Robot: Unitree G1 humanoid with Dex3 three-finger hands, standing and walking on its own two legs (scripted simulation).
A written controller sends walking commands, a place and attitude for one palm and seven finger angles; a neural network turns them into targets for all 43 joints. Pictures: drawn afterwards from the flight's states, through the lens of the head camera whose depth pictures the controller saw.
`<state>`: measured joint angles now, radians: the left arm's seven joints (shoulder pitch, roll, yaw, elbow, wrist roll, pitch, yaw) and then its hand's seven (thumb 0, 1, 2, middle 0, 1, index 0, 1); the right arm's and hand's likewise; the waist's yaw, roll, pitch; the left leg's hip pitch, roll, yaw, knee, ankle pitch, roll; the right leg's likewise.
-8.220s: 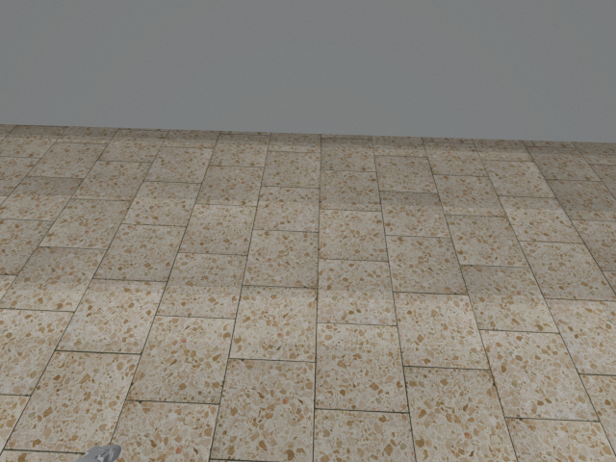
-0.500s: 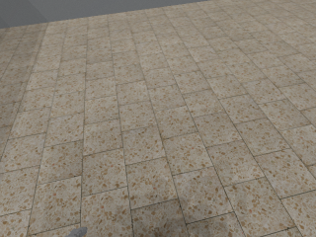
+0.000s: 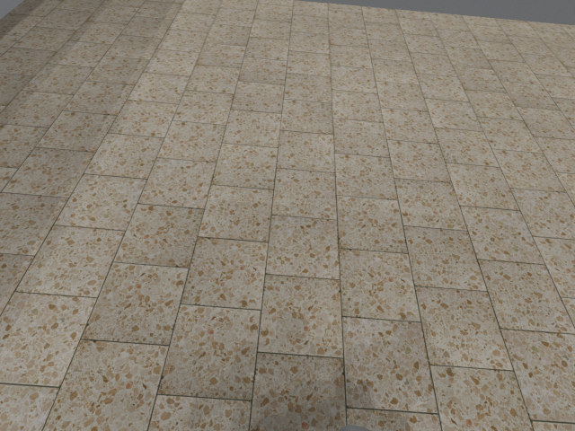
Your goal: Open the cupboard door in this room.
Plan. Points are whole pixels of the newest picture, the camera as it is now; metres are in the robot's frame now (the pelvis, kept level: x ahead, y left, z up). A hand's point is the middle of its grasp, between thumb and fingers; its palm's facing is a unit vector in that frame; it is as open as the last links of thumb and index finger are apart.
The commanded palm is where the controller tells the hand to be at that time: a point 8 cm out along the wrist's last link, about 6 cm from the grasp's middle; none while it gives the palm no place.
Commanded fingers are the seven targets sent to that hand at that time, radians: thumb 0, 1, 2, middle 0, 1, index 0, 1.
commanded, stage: turn or walk to find it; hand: left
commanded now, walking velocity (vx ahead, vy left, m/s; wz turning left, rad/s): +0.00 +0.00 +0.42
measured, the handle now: out of the picture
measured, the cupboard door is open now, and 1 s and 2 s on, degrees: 0 0 0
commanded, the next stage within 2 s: none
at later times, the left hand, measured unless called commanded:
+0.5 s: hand out of the picture +0.03 +0.16 -0.14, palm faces +0.23 -0.93 -0.27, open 7.4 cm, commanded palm none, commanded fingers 0.00 0.90 0.90 -0.20 -0.30 -0.20 -0.30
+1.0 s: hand out of the picture -0.07 +0.22 -0.16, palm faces +0.45 -0.86 -0.25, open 7.4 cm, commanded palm none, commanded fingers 0.00 0.90 0.90 -0.20 -0.30 -0.20 -0.30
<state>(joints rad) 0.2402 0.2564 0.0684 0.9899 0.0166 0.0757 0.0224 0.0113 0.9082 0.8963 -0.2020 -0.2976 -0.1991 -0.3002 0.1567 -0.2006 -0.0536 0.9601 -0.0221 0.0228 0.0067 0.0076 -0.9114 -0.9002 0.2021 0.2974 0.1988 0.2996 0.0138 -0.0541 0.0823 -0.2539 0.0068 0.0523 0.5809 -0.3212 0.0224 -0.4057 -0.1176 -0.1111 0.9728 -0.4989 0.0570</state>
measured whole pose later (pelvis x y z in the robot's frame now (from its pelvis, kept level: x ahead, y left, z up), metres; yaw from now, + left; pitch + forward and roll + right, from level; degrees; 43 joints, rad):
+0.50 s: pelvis -0.01 -0.04 +0.01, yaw +13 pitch -1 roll +2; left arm 0.21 0.16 0.03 0.91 0.02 0.01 0.03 0.01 0.91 0.90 -0.20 -0.30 -0.20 -0.30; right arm 0.21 -0.25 -0.09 0.98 -0.02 0.07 0.02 0.01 -0.91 -0.90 0.20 0.30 0.20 0.30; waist -0.03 0.05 0.07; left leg -0.49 -0.01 -0.04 1.15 -0.39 -0.05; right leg -0.20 -0.07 -0.16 0.52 -0.30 -0.03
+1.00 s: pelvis -0.03 +0.00 +0.01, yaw +25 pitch -1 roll -1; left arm 0.20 0.25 0.06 0.96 0.01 0.06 0.02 0.01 0.91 0.90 -0.20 -0.30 -0.20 -0.30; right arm 0.15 -0.19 -0.04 0.95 -0.02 0.02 0.00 0.01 -0.91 -0.90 0.21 0.30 0.20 0.30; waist 0.01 -0.02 0.07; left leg -0.21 -0.02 0.02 0.47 -0.24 0.04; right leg -0.43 -0.09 -0.05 1.02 -0.43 0.08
